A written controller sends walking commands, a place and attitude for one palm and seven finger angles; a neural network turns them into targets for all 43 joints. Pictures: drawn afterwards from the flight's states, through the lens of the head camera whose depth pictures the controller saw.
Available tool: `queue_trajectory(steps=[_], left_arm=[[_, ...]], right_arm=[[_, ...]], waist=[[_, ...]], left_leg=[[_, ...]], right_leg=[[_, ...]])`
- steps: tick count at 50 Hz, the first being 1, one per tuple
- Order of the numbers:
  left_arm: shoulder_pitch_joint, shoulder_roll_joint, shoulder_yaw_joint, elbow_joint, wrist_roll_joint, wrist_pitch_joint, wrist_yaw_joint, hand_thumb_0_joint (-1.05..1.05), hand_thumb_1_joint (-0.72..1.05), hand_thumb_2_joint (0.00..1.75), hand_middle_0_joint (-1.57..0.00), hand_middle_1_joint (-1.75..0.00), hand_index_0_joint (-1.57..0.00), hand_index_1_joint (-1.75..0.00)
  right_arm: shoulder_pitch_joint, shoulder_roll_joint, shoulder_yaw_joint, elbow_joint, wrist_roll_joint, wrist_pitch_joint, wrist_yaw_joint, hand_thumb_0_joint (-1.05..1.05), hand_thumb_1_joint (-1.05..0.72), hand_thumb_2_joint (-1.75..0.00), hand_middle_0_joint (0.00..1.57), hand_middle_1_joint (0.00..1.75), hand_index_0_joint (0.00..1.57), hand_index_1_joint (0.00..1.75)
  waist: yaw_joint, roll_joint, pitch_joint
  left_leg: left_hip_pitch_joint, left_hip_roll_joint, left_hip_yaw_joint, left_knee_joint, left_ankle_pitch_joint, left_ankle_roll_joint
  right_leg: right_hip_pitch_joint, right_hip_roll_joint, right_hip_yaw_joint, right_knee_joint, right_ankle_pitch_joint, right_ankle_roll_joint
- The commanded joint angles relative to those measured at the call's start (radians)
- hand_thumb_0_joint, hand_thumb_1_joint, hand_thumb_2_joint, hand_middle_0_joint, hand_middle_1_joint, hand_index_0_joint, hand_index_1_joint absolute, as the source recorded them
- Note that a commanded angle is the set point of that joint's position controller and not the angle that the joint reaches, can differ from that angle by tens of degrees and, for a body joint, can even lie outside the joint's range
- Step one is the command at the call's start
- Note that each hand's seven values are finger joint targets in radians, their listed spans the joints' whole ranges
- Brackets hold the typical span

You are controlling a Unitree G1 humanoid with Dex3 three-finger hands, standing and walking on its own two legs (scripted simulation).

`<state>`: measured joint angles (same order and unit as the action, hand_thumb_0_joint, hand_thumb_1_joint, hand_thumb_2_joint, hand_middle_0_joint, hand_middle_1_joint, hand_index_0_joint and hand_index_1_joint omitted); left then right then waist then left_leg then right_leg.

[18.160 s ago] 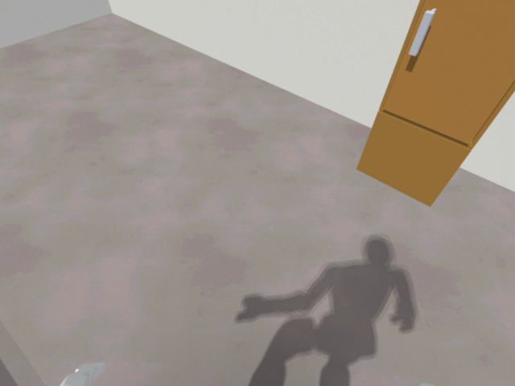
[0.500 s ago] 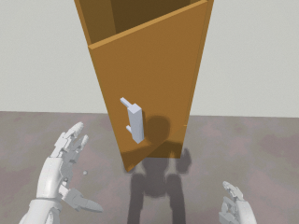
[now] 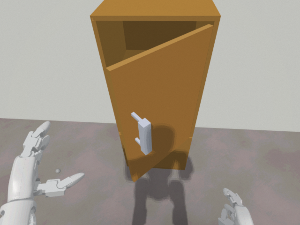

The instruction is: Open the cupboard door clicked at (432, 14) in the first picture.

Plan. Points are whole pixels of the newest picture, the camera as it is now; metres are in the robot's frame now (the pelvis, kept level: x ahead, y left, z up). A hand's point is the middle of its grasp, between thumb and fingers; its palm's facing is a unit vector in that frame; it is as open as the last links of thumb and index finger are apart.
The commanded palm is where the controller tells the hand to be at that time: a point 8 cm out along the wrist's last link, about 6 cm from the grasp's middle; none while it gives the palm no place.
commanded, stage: draw the hand back to the body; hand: left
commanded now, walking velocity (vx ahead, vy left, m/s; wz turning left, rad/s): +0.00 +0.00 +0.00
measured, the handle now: (140, 133) +0.38 +0.08 +0.02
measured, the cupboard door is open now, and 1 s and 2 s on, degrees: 45 45 45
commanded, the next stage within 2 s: step back with the hand held close in 0.72 s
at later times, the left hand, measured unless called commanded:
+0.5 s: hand (30, 151) +0.21 +0.27 +0.17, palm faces +0.48 -0.78 -0.41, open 7.8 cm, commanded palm +0.16 +0.30 +0.18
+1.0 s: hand (35, 149) +0.21 +0.26 +0.17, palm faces +0.41 -0.78 -0.48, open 7.4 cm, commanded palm +0.15 +0.29 +0.19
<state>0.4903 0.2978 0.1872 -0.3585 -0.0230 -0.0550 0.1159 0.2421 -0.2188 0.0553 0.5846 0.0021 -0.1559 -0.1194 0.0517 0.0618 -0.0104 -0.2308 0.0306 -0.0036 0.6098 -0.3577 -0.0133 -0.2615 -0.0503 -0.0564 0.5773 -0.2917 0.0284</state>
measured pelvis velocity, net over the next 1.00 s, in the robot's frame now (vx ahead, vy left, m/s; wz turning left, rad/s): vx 0.00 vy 0.00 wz -0.02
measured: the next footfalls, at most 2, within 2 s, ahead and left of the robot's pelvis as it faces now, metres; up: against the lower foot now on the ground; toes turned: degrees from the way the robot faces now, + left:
none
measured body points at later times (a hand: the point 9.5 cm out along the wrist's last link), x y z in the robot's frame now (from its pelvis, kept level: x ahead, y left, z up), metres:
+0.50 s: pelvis +0.01 +0.00 +0.02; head +0.00 -0.02 +0.46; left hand +0.18 +0.31 +0.19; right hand +0.20 -0.22 -0.07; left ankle -0.02 +0.13 -0.73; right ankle +0.01 -0.14 -0.73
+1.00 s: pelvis +0.00 +0.00 +0.02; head +0.01 -0.02 +0.46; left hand +0.18 +0.30 +0.20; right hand +0.19 -0.24 -0.07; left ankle -0.02 +0.13 -0.73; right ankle +0.01 -0.14 -0.73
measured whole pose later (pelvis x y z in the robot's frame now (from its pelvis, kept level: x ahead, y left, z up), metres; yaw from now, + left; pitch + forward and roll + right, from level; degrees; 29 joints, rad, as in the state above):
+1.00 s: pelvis +0.00 +0.00 +0.02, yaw -1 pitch -1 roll -1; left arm 0.47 0.35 0.40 -0.41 -0.03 -0.14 0.10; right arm 0.15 -0.24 0.01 0.61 -0.01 -0.08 -0.08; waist 0.03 0.07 0.04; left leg -0.14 0.05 0.01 0.42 -0.26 -0.02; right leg -0.16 -0.03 -0.05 0.35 -0.17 0.02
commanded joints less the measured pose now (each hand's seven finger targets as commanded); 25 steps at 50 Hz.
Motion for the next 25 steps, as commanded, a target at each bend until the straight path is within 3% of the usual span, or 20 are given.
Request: queue_trajectory(steps=[1,8,13,17,20,22,25], left_arm=[[-0.107,0.151,0.126,-0.224,0.008,-0.083,0.029,0.0,0.34,0.66,-0.18,-0.3,-0.18,-0.3],[-0.102,0.182,0.2,-0.212,0.002,-0.094,0.028,0.0,0.58,0.76,-0.19,-0.3,-0.19,-0.3],[-0.127,0.21,0.254,-0.238,0.001,-0.105,0.026,0.0,0.76,0.84,-0.19,-0.3,-0.19,-0.3],[-0.139,0.233,0.299,-0.214,-0.005,-0.104,0.025,0.0,0.9,0.9,-0.2,-0.3,-0.2,-0.3],[-0.13,0.17,0.242,-0.173,-0.009,-0.095,0.013,0.0,0.9,0.9,-0.2,-0.3,-0.2,-0.3],[-0.135,0.167,0.235,-0.158,-0.008,-0.093,0.01,0.0,0.9,0.9,-0.2,-0.3,-0.2,-0.3],[-0.15,0.193,0.255,-0.182,-0.007,-0.096,0.012,0.0,0.9,0.9,-0.2,-0.3,-0.2,-0.3]], right_arm=[[-0.135,-0.094,-0.042,-0.143,-0.009,-0.071,-0.004,0.0,-0.9,-0.9,0.2,0.3,0.2,0.3],[-0.158,-0.096,-0.052,-0.114,-0.013,-0.071,0.01,0.0,-0.9,-0.9,0.2,0.3,0.2,0.3],[-0.162,-0.093,-0.058,-0.099,-0.016,-0.067,0.017,0.0,-0.9,-0.9,0.2,0.3,0.2,0.3],[-0.172,-0.098,-0.066,-0.09,-0.018,-0.061,0.018,0.0,-0.9,-0.9,0.2,0.3,0.2,0.3],[-0.168,-0.102,-0.071,-0.087,-0.015,-0.05,0.024,0.0,-0.9,-0.9,0.2,0.3,0.2,0.3],[-0.172,-0.106,-0.074,-0.083,-0.016,-0.048,0.025,0.0,-0.9,-0.9,0.2,0.3,0.2,0.3],[-0.172,-0.107,-0.077,-0.087,-0.019,-0.042,0.024,0.0,-0.9,-0.9,0.2,0.3,0.2,0.3]], waist=[[0.001,-0.005,-0.061],[0.015,-0.018,-0.035],[0.021,0.05,-0.045],[0.025,0.014,-0.03],[0.013,-0.023,-0.006],[0.013,-0.006,0.006],[0.017,-0.03,-0.042]], left_leg=[[0.021,-0.02,0.021,-0.18,0.229,0.019],[0.057,-0.014,0.024,-0.239,0.294,0.015],[0.101,-0.015,0.035,-0.25,0.382,0.01],[0.118,-0.012,0.041,-0.261,0.38,0.012],[0.124,-0.009,0.044,-0.271,0.377,0.016],[0.125,-0.013,0.046,-0.278,0.354,0.017],[0.14,-0.017,0.045,-0.28,0.35,0.023]], right_leg=[[0.121,0.037,-0.014,-0.134,0.151,-0.037],[0.189,0.044,-0.011,-0.181,0.206,-0.038],[0.221,0.045,-0.006,-0.198,0.28,-0.04],[0.22,0.052,-0.006,-0.224,0.282,-0.036],[0.208,0.053,-0.009,-0.231,0.277,-0.03],[0.204,0.052,-0.008,-0.245,0.261,-0.031],[0.229,0.052,-0.003,-0.245,0.265,-0.029]])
